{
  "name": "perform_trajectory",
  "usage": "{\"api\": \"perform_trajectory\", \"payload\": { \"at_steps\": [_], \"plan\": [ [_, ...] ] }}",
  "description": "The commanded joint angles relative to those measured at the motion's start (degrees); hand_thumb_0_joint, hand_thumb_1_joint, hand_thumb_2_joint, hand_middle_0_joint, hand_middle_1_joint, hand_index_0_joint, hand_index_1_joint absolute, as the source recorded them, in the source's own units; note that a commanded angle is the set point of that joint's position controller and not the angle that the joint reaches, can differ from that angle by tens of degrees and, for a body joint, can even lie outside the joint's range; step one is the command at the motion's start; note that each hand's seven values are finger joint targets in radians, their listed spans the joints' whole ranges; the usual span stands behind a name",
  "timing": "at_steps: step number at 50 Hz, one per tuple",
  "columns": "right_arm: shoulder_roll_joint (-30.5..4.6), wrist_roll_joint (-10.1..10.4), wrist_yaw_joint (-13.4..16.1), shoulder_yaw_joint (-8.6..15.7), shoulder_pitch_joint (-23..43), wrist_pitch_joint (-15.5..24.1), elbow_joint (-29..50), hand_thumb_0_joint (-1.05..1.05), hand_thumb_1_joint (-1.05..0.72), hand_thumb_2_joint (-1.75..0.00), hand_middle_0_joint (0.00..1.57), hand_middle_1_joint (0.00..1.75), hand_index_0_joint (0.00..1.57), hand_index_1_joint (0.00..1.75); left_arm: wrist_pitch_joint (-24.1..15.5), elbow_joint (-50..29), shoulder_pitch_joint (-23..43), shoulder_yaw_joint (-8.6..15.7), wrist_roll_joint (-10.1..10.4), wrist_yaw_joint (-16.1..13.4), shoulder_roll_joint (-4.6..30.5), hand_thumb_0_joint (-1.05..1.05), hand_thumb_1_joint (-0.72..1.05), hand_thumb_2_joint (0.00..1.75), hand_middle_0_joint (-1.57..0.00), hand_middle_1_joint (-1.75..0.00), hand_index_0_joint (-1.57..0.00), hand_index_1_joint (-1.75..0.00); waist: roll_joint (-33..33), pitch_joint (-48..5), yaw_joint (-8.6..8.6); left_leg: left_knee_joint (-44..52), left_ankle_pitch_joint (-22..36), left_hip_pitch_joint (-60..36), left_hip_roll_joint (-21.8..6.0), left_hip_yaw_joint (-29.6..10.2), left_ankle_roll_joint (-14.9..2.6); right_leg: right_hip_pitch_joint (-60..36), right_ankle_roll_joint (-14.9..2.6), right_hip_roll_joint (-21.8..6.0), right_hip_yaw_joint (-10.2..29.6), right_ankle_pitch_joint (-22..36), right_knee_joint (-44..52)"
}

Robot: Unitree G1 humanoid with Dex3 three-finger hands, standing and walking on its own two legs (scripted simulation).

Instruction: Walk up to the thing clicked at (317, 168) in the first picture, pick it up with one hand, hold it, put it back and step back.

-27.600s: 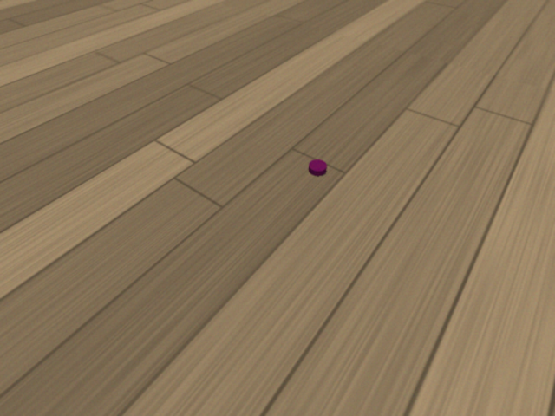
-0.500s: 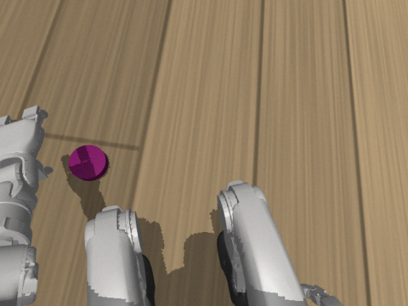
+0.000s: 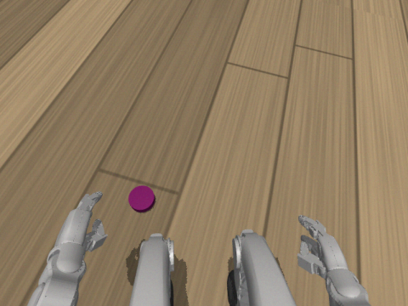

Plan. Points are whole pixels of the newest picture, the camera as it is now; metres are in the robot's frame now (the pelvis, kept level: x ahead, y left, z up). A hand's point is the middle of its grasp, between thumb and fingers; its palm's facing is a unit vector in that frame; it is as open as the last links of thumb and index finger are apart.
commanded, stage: home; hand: left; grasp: from above
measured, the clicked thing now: (142, 198) +0.50 +0.22 -0.53
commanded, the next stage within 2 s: none
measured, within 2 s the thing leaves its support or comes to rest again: neither
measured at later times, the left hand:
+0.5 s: hand (72, 236) +0.24 +0.19 +0.11, palm faces +0.10 -0.97 -0.20, open 7.4 cm
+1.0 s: hand (66, 249) +0.23 +0.18 +0.12, palm faces +0.10 -0.98 -0.19, open 7.4 cm
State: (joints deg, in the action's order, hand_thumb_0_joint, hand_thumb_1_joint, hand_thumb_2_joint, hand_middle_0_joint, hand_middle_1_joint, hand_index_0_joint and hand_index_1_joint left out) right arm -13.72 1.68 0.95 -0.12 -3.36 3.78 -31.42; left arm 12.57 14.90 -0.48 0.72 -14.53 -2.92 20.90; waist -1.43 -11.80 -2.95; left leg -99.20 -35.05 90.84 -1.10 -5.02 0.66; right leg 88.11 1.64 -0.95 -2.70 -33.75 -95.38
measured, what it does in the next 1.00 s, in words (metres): rises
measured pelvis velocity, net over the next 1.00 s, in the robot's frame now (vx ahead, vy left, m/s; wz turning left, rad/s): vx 0.07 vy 0.00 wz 0.05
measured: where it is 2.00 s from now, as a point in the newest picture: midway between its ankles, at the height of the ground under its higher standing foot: outside the picture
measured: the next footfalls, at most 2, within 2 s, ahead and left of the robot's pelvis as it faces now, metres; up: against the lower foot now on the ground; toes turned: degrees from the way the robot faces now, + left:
none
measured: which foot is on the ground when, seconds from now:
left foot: down 0.00-1.00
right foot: down 0.00-1.00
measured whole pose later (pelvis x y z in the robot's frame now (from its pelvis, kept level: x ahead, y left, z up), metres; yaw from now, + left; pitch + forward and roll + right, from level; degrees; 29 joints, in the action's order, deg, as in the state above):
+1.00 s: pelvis +0.07 +0.00 +0.17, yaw +3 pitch +9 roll -3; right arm -12.0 0.0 10.3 -2.2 -16.0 14.5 -31.0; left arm 26.0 -7.2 -28.6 1.7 2.9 -1.0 12.6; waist -2.4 -8.8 -2.2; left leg -58.1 -27.8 39.4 -1.9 -3.9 0.8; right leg 36.4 1.3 -0.6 -3.3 -26.1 -53.5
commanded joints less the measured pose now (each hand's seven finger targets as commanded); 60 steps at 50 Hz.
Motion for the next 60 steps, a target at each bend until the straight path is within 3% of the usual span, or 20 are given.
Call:
{"api": "perform_trajectory", "payload": {
  "at_steps": [1,4,11,14,17,21,24,31,34,35,41,60],
  "plan": [
    [-8.7,0.7,2.8,3.0,-3.0,3.9,7.0,0.00,-0.90,-0.90,0.20,0.30,0.20,0.30,0.7,-17.0,4.3,4.6,6.4,-2.0,7.3,0.00,0.90,0.90,-0.20,-0.30,-0.20,-0.30,-6.2,-20.0,-1.94,24.5,-6.0,-26.2,0.9,-0.6,-2.01,-18.4,-2.59,1.4,0.9,-1.8,20.5],
    [-7.2,0.8,3.9,2.0,-4.4,4.7,7.1,0.00,-0.90,-0.90,0.20,0.30,0.20,0.30,2.7,-17.2,-1.1,4.8,9.3,-2.7,5.1,0.00,0.90,0.90,-0.20,-0.30,-0.20,-0.30,-5.1,-16.5,-1.95,28.1,-2.1,-30.2,0.8,-0.5,-1.87,-23.4,-2.58,1.4,1.1,0.8,25.0],
    [-5.9,0.9,7.1,0.7,-7.8,6.7,7.9,0.00,-0.90,-0.90,0.20,0.30,0.20,0.30,7.5,-21.7,-12.1,6.0,15.3,-2.9,0.3,0.00,0.90,0.90,-0.20,-0.30,-0.20,-0.30,-3.5,-14.0,-1.15,37.1,9.4,-41.4,0.6,-0.5,-1.26,-37.1,-2.42,1.7,0.5,10.2,34.4],
    [-5.5,0.6,8.4,0.6,-9.3,7.7,8.2,0.00,-0.90,-0.90,0.20,0.30,0.20,0.30,9.0,-25.5,-15.7,5.7,17.2,-2.5,-1.2,0.00,0.90,0.90,-0.20,-0.30,-0.20,-0.30,-3.2,-12.7,-1.21,39.9,14.8,-45.5,0.9,0.9,-1.20,-43.2,-2.16,1.9,0.4,14.8,38.9],
    [-5.1,0.4,9.4,0.5,-10.5,8.6,9.0,0.00,-0.90,-0.90,0.20,0.30,0.20,0.30,10.4,-27.2,-20.6,6.1,18.4,-2.0,-2.0,0.00,0.90,0.90,-0.20,-0.30,-0.20,-0.30,-2.7,-9.0,-0.52,43.7,16.3,-49.2,0.8,1.1,-1.07,-46.7,-2.00,2.1,-0.2,15.9,42.8],
    [-4.8,0.0,10.2,0.6,-11.1,9.9,10.1,0.00,-0.90,-0.90,0.20,0.30,0.20,0.30,11.4,-32.4,-24.6,6.0,18.5,-1.5,-2.2,0.00,0.90,0.90,-0.20,-0.30,-0.20,-0.30,-3.8,-6.7,0.02,47.4,18.7,-53.4,0.9,1.9,-0.94,-50.3,-2.02,2.5,-0.7,17.6,46.6],
    [-4.5,-0.4,10.5,0.5,-11.4,10.7,10.0,0.00,-0.90,-0.90,0.20,0.30,0.20,0.30,11.8,-32.4,-27.9,4.5,18.2,-0.7,-3.4,0.00,0.90,0.90,-0.20,-0.30,-0.20,-0.30,-1.8,-4.1,-0.02,48.8,21.5,-54.6,0.9,1.7,-1.06,-52.2,-1.82,2.6,-1.4,19.8,48.1],
    [-5.4,-1.0,10.5,1.1,-10.1,12.4,10.4,0.00,-0.90,-0.90,0.20,0.30,0.20,0.30,11.9,-32.8,-27.7,4.5,17.8,1.2,-3.1,0.00,0.90,0.90,-0.20,-0.30,-0.20,-0.30,0.0,1.1,-0.04,51.8,16.1,-55.1,1.2,2.6,-1.45,-52.3,-1.50,2.6,-2.0,14.3,51.2],
    [-5.6,-1.2,10.4,1.4,-9.8,13.2,10.1,0.00,-0.90,-0.90,0.20,0.30,0.20,0.30,11.6,-33.0,-25.6,3.7,17.3,1.7,-2.9,0.00,0.90,0.90,-0.20,-0.30,-0.20,-0.30,-0.1,0.9,-0.60,51.8,16.5,-55.7,1.3,2.5,-1.51,-51.9,-1.48,2.4,-1.8,14.8,51.2],
    [-5.8,-1.3,10.4,1.4,-9.8,13.4,10.1,0.00,-0.90,-0.90,0.20,0.30,0.20,0.30,11.6,-32.7,-25.4,4.7,17.4,1.8,-2.6,0.00,0.90,0.90,-0.20,-0.30,-0.20,-0.30,-0.8,1.4,-0.18,51.8,15.8,-55.6,1.3,2.7,-1.48,-51.9,-1.44,2.2,-1.7,14.3,51.3],
    [-5.8,-1.5,10.3,1.3,-9.4,14.1,9.7,0.00,-0.90,-0.90,0.20,0.30,0.20,0.30,11.0,-33.5,-26.0,5.0,16.9,1.7,-2.0,0.00,0.90,0.90,-0.20,-0.30,-0.20,-0.30,-2.3,-1.0,0.46,51.6,17.9,-57.2,1.4,2.5,-1.22,-53.4,-1.62,2.2,-1.5,16.2,50.4],
    [-5.7,-1.4,10.6,1.1,-8.9,14.3,9.1,0.00,-0.90,-0.90,0.20,0.30,0.20,0.30,11.0,-33.3,-26.6,4.5,17.3,1.4,-2.4,0.00,0.90,0.90,-0.20,-0.30,-0.20,-0.30,-1.1,-1.4,1.13,51.7,17.1,-56.5,1.2,2.5,-1.30,-53.7,-1.54,2.2,-1.4,15.7,50.8]
  ]
}}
